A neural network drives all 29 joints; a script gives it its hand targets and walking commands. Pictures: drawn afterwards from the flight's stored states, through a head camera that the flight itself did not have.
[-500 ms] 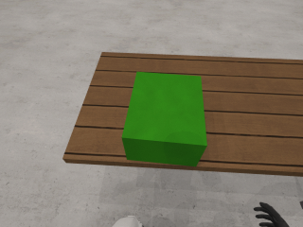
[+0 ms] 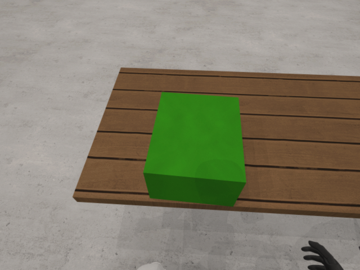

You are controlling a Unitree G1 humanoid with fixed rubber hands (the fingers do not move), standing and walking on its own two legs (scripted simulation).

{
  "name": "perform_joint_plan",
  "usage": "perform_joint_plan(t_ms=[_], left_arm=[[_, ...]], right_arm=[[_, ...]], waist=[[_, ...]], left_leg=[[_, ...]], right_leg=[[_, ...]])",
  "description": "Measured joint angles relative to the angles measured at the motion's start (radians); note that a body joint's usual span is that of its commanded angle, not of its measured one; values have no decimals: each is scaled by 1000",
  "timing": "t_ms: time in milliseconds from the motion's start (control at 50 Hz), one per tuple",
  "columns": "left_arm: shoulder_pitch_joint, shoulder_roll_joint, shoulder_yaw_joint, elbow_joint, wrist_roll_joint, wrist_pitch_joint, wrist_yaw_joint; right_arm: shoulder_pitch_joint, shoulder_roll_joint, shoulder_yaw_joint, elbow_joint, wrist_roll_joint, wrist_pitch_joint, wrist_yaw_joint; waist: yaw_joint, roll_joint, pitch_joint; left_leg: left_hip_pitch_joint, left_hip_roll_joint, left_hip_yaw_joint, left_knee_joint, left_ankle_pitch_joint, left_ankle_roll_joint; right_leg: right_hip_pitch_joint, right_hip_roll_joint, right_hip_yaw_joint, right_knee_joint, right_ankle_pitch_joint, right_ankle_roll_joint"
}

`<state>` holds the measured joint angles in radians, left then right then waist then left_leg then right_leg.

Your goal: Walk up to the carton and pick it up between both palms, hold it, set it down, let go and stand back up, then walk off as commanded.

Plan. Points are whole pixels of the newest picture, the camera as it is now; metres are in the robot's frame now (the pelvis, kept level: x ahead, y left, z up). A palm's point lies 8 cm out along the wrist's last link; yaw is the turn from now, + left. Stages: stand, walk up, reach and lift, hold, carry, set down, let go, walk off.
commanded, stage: walk up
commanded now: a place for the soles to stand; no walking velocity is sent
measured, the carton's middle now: (195, 146) +0.45 -0.02 -0.04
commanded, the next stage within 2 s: reach and lift in 0.16 s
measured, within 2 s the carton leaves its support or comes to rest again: neither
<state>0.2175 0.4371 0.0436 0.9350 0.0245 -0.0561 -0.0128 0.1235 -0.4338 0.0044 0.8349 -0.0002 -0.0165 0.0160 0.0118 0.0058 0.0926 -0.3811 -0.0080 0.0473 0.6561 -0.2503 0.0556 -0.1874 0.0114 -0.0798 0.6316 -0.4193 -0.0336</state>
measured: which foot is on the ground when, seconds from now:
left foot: down 0.00-1.00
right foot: down 0.00-1.00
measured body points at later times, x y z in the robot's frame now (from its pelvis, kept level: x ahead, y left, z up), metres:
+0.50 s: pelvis -0.01 -0.01 -0.01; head +0.02 +0.02 +0.44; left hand +0.20 +0.29 -0.08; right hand +0.15 -0.31 -0.09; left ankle +0.06 +0.09 -0.72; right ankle -0.05 -0.10 -0.72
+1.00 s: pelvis -0.03 +0.00 +0.00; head -0.04 +0.06 +0.45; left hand +0.18 +0.28 -0.06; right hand +0.12 -0.26 -0.04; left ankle +0.06 +0.09 -0.72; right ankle -0.05 -0.10 -0.72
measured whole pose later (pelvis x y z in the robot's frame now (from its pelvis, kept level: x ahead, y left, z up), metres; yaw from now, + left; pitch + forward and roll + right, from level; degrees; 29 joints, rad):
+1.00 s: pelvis -0.03 +0.00 +0.00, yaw +0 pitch -7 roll -1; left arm 0.13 0.40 0.05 0.31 0.03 0.32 0.01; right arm 0.23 -0.21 -0.09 0.63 0.00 -0.18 0.04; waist 0.01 -0.13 0.12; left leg -0.29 -0.01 0.06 0.59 -0.18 0.04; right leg -0.12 0.00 -0.08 0.62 -0.38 -0.03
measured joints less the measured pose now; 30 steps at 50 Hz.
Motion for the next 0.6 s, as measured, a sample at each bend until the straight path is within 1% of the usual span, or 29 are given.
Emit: perform_joint_plan(t_ms=[180, 200, 220, 260, 300, 340, 400, 440, 600], left_arm=[[0, 0, 0, 12, 0, 0, 0], [-2, 0, 2, -15, 0, 47, 4], [-7, 0, 3, -62, 0, 117, 12], [-40, 0, 3, -156, 0, 247, 23], [-85, -1, 3, -245, 0, 332, 23], [-123, -8, 3, -333, 0, 379, 23], [-157, -22, 3, -446, 9, 402, 23], [-164, -30, 7, -492, 21, 408, 23], [-143, -40, 37, -503, 28, 431, 23]], right_arm=[[0, 0, 0, 0, 0, 0, 0], [-19, 10, -21, 47, -25, -35, 5], [-47, 24, -52, 107, -47, -71, 13], [-88, 46, -100, 181, -66, -124, 32], [-102, 68, -131, 199, -67, -161, 41], [-101, 85, -149, 200, -68, -182, 43], [-101, 91, -149, 200, -68, -208, 44], [-101, 91, -145, 200, -65, -216, 44], [-101, 91, -120, 152, -47, -217, 50]], waist=[[0, 0, -6], [0, -2, -5], [0, -6, -4], [0, -15, 1], [0, -29, 17], [0, -42, 25], [0, -55, 25], [0, -60, 25], [0, -65, 25]], left_leg=[[6, 0, 0, 0, 0, 0], [1, 0, 0, 3, -1, -1], [-14, 1, 0, 12, -2, -4], [-51, 4, 1, 43, -9, -7], [-68, 5, 1, 65, -16, -10], [-69, 6, 1, 68, -16, -12], [-63, 7, 1, 68, -16, -13], [-49, 7, 1, 65, -16, -13], [46, 6, 1, 6, 9, -13]], right_leg=[[7, 0, 0, -1, 0, 0], [0, 0, 0, 4, -1, 0], [-16, 0, 0, 18, -5, 0], [-58, 0, 0, 60, -19, 0], [-78, 0, 0, 90, -31, 0], [-80, 0, 0, 95, -32, 0], [-74, 0, 0, 95, -31, 0], [-59, 1, 0, 90, -31, 0], [35, 3, 0, 26, 1, 0]])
